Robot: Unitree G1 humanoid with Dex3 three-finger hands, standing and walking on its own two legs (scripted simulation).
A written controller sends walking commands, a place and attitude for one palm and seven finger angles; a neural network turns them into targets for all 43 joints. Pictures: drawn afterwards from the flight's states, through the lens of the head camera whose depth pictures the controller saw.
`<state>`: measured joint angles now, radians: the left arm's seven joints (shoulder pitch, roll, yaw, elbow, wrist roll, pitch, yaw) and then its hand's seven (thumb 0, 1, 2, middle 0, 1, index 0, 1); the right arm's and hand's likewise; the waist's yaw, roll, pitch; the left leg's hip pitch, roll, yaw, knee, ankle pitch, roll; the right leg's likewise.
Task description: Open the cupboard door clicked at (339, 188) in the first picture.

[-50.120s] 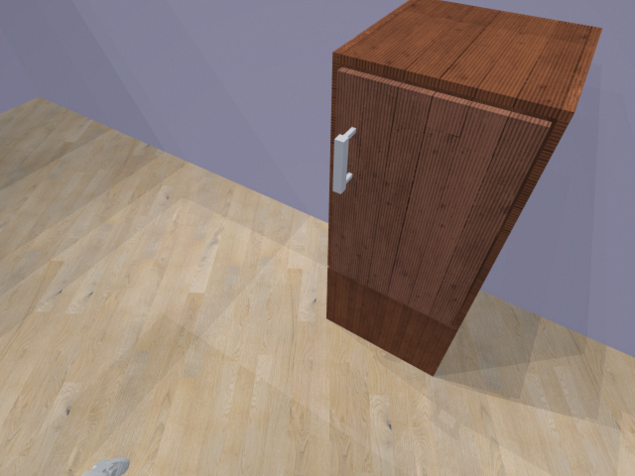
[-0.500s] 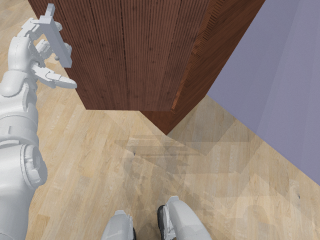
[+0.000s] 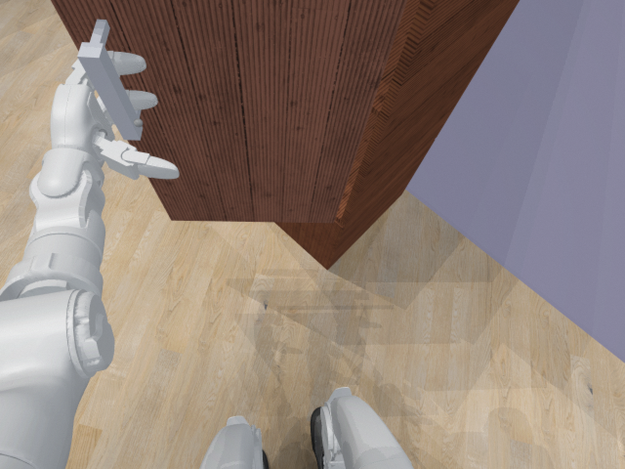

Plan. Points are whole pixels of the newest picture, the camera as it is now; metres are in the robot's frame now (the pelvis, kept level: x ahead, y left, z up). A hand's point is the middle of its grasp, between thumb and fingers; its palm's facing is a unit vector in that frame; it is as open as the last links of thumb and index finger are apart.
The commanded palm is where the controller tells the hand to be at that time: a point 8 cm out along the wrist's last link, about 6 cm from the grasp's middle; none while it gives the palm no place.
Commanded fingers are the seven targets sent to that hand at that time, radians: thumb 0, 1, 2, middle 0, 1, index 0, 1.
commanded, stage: slide the fingers in behind the handle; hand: left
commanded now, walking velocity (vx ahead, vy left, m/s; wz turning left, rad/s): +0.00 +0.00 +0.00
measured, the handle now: (118, 84) +0.58 +0.18 +0.08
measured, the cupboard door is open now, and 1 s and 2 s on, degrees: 45 45 80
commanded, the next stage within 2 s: close the thumb around the handle in 0.32 s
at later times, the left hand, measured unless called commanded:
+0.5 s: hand (135, 127) +0.52 +0.16 +0.07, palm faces -0.07 -1.00 -0.02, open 14.0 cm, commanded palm +0.50 +0.20 +0.07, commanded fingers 0.00 -0.22 0.42 -0.32 -1.23 -0.32 -1.23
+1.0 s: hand (134, 126) +0.52 +0.16 +0.07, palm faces -0.08 -1.00 -0.02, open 6.2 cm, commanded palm +0.50 +0.20 +0.07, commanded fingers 0.00 0.90 0.90 -0.40 -1.35 -0.40 -1.35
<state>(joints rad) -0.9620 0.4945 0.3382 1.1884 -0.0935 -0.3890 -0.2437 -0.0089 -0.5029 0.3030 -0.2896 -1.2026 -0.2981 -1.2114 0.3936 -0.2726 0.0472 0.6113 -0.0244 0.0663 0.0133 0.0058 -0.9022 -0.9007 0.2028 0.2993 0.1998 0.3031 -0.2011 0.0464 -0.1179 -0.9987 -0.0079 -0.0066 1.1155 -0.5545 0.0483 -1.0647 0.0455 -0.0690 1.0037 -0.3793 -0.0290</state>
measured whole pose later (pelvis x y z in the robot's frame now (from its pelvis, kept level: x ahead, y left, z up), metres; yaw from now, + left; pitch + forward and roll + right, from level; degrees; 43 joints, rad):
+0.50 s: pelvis +0.00 +0.00 +0.00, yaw +0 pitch +25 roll -3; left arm -0.94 0.48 0.32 1.18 -0.11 -0.40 -0.26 -0.01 -0.49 0.31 -0.29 -1.20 -0.27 -1.20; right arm 0.38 -0.28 0.04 0.61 -0.02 0.06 0.01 0.01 -0.90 -0.90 0.20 0.30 0.20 0.30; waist -0.18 0.05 -0.12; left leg -0.98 -0.01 -0.01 1.10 -0.55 0.04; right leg -1.05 0.04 -0.07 1.00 -0.38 -0.03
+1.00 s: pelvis +0.00 +0.00 +0.00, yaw +0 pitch +25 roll -3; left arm -0.96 0.50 0.34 1.19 -0.11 -0.39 -0.28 0.01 0.63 0.79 -0.37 -1.32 -0.37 -1.32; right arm 0.39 -0.28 0.05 0.62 -0.02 0.06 0.00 0.01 -0.90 -0.90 0.20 0.30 0.20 0.30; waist -0.19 0.05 -0.12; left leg -1.00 -0.01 0.00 1.12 -0.55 0.05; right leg -1.07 0.05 -0.07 1.01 -0.38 -0.03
